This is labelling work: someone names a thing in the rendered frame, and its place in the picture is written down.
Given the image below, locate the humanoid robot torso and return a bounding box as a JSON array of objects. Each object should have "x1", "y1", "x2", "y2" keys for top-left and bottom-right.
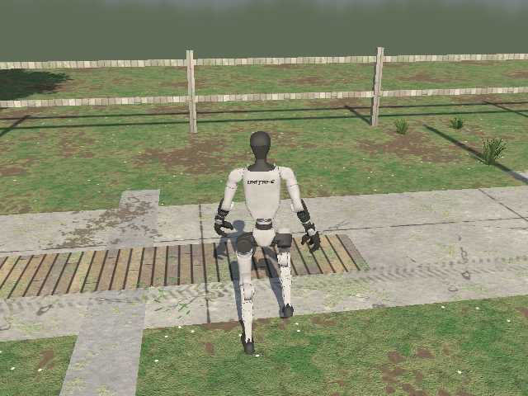
[{"x1": 243, "y1": 163, "x2": 281, "y2": 248}]

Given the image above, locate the right robot upper arm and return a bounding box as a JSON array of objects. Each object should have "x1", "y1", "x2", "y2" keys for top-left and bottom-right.
[{"x1": 278, "y1": 167, "x2": 304, "y2": 213}]

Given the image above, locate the robot left forearm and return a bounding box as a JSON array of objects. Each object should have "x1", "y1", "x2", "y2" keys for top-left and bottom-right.
[{"x1": 214, "y1": 198, "x2": 229, "y2": 224}]

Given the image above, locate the robot right forearm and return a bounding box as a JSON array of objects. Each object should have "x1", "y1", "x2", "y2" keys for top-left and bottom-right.
[{"x1": 297, "y1": 199, "x2": 317, "y2": 236}]

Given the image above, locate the left robot upper arm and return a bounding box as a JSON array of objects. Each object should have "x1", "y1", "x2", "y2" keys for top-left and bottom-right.
[{"x1": 221, "y1": 167, "x2": 244, "y2": 211}]

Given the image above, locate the right robot hand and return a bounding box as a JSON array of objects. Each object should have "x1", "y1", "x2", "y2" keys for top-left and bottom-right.
[{"x1": 301, "y1": 231, "x2": 321, "y2": 253}]

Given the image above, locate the robot left foot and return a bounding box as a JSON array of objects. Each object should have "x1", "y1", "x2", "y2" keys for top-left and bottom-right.
[{"x1": 241, "y1": 332, "x2": 255, "y2": 355}]

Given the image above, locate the left robot hand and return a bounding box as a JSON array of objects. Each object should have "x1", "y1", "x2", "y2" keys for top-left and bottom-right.
[{"x1": 214, "y1": 221, "x2": 233, "y2": 237}]

